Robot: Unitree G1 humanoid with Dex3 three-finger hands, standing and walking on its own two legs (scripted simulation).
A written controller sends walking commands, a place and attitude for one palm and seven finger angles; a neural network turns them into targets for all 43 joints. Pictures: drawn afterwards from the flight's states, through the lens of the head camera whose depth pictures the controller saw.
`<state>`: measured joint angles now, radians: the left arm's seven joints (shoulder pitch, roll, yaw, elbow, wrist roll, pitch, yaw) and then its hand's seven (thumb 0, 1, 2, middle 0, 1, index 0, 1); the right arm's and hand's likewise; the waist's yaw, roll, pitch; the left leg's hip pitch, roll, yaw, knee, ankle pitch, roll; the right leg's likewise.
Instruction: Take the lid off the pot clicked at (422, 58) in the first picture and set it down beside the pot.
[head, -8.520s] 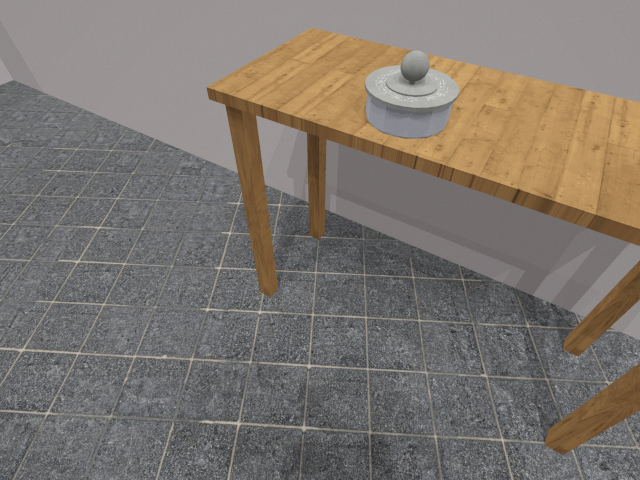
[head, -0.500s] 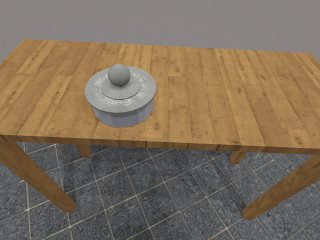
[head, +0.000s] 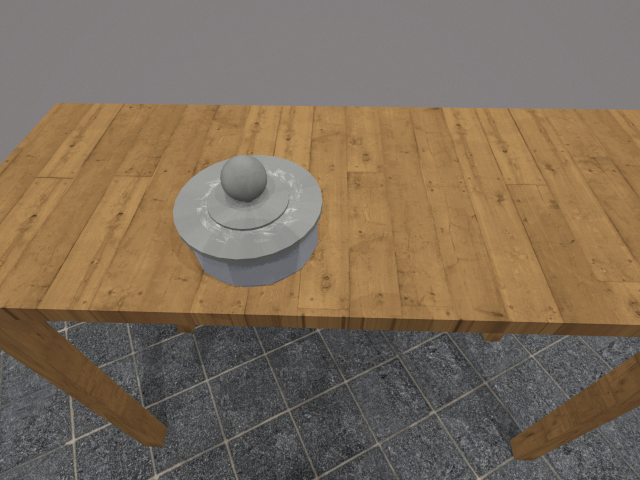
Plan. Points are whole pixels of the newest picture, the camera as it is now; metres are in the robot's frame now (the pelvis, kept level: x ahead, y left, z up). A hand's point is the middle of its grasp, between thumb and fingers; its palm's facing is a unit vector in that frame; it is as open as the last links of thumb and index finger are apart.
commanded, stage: come to a stop and stand still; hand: left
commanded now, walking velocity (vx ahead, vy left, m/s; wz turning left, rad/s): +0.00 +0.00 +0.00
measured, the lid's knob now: (244, 178) +0.41 +0.12 +0.18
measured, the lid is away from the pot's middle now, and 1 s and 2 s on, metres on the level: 0.00 0.00 0.00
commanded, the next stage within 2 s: look again from close up in 0.04 s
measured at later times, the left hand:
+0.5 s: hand out of the picture +0.01 +0.16 -0.17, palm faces +0.02 -0.98 -0.22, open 7.4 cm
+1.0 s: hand out of the picture -0.02 +0.15 -0.17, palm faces +0.02 -0.98 -0.19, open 7.4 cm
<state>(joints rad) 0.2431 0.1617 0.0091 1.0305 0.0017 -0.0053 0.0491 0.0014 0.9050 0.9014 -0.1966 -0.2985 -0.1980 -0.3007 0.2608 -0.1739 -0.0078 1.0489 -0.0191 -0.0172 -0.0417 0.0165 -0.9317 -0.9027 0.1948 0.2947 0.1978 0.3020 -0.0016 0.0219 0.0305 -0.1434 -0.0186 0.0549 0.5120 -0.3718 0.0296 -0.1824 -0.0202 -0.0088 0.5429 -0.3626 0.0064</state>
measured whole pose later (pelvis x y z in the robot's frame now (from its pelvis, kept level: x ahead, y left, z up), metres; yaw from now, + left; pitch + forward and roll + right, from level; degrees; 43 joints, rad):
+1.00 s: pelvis -0.03 -0.02 +0.01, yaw -1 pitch -1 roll +0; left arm 0.28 0.16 0.00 1.06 0.00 0.00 0.04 0.00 0.91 0.90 -0.20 -0.30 -0.20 -0.30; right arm 0.27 -0.13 0.00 1.11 -0.01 -0.01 -0.04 0.01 -0.92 -0.90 0.19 0.29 0.20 0.30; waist 0.00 -0.01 0.07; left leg -0.14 0.02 0.05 0.44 -0.30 0.00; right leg -0.17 0.02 -0.01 0.46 -0.28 -0.02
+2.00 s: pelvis -0.05 -0.01 +0.01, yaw +3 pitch -4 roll -1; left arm 0.68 0.28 0.18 -0.40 -0.02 -0.07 0.08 0.01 0.89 0.90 -1.23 -1.42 -1.23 -1.42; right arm 0.20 -0.17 0.04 0.60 -0.01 -0.17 -0.04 0.01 -0.90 -0.90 0.20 0.30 0.20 0.30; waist 0.09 0.05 0.01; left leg -0.13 0.00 0.00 0.49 -0.28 0.02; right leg -0.12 -0.01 -0.06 0.44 -0.25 0.00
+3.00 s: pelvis -0.05 -0.01 +0.01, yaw +1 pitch -3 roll +0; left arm 0.45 0.46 0.35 -0.67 0.27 -0.05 0.12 0.01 0.87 0.91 -1.30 -1.48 -1.30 -1.48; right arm 0.18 -0.23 0.02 0.60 -0.01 -0.10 -0.02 0.02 -0.90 -0.90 0.20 0.30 0.20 0.30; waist 0.10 0.07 0.01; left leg -0.16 0.00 0.03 0.48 -0.28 0.02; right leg -0.17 0.00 -0.04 0.47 -0.26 -0.01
